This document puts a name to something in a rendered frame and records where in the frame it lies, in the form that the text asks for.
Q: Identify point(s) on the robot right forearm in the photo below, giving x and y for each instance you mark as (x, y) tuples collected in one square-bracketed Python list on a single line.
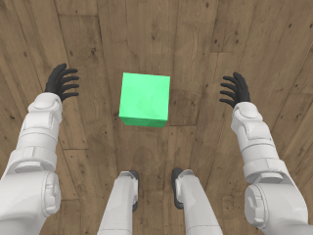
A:
[(261, 161)]

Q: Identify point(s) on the robot left hand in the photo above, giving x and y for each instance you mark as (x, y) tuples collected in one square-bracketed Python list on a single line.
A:
[(56, 82)]

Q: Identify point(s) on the carton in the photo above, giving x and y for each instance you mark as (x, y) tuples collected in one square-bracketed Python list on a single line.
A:
[(144, 99)]

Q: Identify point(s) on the right robot thigh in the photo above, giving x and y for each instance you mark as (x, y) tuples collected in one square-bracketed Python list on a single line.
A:
[(199, 215)]

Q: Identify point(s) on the right robot upper arm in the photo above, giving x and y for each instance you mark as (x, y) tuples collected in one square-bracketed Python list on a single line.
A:
[(276, 209)]

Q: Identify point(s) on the robot left forearm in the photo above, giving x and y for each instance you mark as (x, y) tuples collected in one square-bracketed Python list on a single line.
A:
[(36, 148)]

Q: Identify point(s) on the robot right hand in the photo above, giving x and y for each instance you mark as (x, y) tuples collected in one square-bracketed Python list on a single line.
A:
[(240, 88)]

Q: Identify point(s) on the robot right foot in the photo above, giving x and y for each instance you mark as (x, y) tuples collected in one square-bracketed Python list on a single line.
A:
[(174, 175)]

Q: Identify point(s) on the left robot upper arm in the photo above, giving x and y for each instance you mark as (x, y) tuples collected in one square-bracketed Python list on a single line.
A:
[(26, 200)]

